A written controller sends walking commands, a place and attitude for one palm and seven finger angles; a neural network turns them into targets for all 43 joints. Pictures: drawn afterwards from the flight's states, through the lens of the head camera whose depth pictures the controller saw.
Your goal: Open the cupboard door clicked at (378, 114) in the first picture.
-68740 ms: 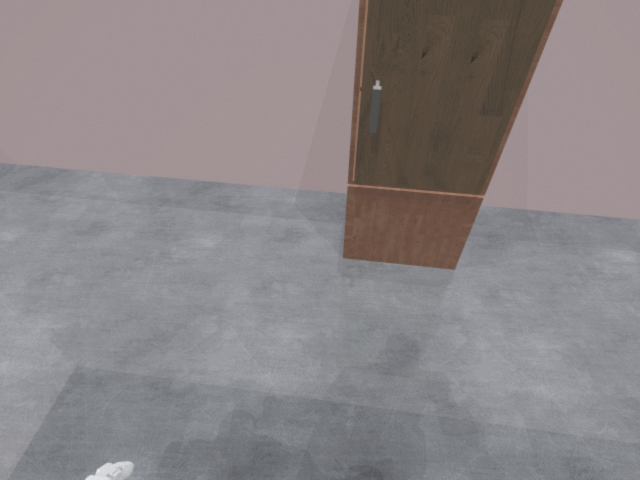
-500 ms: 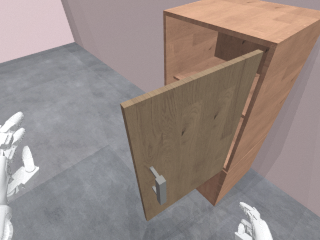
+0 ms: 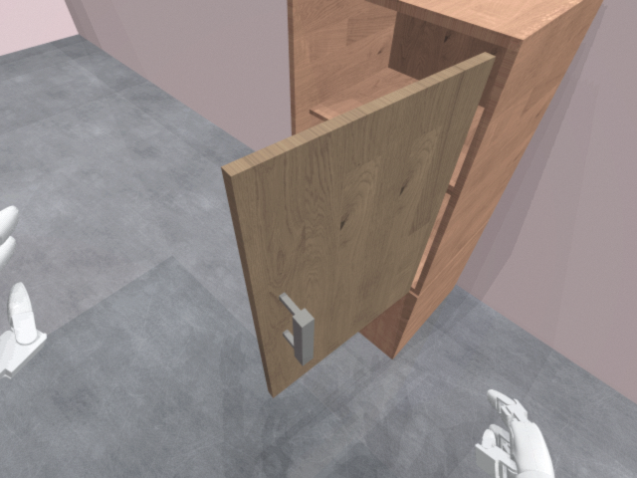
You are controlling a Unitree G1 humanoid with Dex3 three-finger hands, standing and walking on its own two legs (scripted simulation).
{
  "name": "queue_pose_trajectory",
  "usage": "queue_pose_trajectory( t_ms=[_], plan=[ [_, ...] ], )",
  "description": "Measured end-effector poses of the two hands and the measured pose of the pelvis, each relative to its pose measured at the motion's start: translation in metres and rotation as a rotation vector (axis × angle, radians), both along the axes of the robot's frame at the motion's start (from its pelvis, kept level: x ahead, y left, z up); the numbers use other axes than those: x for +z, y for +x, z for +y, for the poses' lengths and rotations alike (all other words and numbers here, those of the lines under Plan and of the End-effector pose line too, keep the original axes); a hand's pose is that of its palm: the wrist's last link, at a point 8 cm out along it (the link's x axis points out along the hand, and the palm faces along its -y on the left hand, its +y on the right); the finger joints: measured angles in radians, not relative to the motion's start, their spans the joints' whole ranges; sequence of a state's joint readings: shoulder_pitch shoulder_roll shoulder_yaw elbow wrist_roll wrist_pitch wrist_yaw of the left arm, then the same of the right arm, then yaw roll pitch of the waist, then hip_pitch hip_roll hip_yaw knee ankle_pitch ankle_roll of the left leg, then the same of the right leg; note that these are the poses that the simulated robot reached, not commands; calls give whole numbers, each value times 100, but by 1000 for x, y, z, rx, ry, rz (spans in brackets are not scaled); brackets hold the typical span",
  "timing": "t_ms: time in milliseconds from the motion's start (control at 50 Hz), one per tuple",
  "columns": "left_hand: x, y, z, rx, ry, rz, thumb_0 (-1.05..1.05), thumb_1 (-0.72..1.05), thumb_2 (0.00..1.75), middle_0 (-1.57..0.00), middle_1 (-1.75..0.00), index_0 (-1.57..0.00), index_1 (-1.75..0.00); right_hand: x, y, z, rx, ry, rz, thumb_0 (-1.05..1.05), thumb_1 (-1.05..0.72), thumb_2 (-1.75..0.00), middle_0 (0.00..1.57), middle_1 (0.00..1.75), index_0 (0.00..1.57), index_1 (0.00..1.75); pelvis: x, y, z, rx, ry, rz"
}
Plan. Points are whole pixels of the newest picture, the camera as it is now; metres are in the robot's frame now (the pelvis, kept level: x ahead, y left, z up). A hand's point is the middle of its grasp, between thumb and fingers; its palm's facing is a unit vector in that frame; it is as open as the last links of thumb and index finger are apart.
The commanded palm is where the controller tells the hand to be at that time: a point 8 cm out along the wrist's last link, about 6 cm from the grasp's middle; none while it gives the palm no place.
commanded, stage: step back with the hand held close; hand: left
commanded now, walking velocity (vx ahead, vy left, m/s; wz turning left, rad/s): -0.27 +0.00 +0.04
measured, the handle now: (295, 329) +0.34 +0.05 -0.05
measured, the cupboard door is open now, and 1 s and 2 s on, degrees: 83 83 83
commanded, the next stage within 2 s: stop stepping back and stand still in 0.70 s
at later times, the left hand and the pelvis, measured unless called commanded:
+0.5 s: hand out of the picture +0.05 +0.30 +0.15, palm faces +0.54 -0.71 -0.46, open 7.4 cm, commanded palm +0.00 +0.33 +0.18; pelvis -0.10 +0.01 -0.01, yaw +7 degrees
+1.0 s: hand out of the picture -0.06 +0.24 +0.16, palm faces +0.33 -0.78 -0.53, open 7.4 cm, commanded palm -0.13 +0.29 +0.18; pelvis -0.28 -0.01 -0.02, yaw -1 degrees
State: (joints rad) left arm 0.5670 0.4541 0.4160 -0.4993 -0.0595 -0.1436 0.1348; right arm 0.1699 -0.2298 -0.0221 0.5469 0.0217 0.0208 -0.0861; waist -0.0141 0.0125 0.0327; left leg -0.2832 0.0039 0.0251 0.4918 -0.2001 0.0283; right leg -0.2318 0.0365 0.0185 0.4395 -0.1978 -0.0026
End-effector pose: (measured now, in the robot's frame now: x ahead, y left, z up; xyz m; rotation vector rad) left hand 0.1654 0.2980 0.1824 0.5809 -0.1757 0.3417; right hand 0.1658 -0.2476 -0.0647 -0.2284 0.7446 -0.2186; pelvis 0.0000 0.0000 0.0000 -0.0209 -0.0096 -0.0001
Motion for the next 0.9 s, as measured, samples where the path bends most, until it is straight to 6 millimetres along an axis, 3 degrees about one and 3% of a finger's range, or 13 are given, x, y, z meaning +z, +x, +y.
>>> queue_pose_trajectory(
  t_ms=[280, 380, 460, 540, 620, 680, 760, 900],
  plan=[
    [-8, -80, 23, 83, 24, -90, 1, 89, 90, -21, -30, -21, -30, -14, -59, 31, 93, -5, -13, 1, -90, -90, 20, 30, 21, 30, -14, -58, 11, 78, -18, -29],
    [-3, -120, 25, 150, 46, -140, 1, 89, 90, -21, -30, -21, -30, -28, -70, 38, 172, 10, 15, 2, -90, -90, 20, 30, 21, 30, -20, -79, 4, 149, -22, -20],
    [-9, -151, 27, 175, 12, -99, 1, 89, 90, -21, -30, -21, -30, -27, -80, 44, 190, 18, 41, 2, -90, -90, 20, 30, 21, 30, -16, -96, 8, 130, -6, -13],
    [-15, -167, 38, 168, -34, -107, 1, 89, 90, -21, -30, -21, -30, -15, -92, 52, 196, -18, 35, 2, -90, -90, 20, 30, 21, 30, -13, -112, 18, 120, 5, 5],
    [-15, -173, 49, 135, -24, -160, 1, 89, 90, -21, -30, -21, -30, -10, -103, 62, 199, -40, -22, 2, -90, -90, 20, 30, 21, 30, -17, -143, 24, 121, 0, -10],
    [-5, -183, 51, 109, -21, -175, 1, 89, 90, -21, -30, -21, -30, -2, -121, 71, 196, -9, -62, 2, -90, -90, 20, 30, 21, 30, -12, -162, 25, 91, -25, -9],
    [10, -199, 38, 40, -28, -218, 2, 89, 90, -21, -30, -21, -30, 7, -154, 74, 175, 24, -79, 1, -90, -90, 20, 30, 21, 30, -6, -185, 24, 36, -50, 13],
    [11, -223, 10, -46, -51, -180, 1, 89, 90, -21, -30, -21, -30, 4, -225, 52, 116, 41, -52, 1, -90, -90, 21, 30, 21, 31, -2, -235, 8, 9, -57, 74]
  ],
)
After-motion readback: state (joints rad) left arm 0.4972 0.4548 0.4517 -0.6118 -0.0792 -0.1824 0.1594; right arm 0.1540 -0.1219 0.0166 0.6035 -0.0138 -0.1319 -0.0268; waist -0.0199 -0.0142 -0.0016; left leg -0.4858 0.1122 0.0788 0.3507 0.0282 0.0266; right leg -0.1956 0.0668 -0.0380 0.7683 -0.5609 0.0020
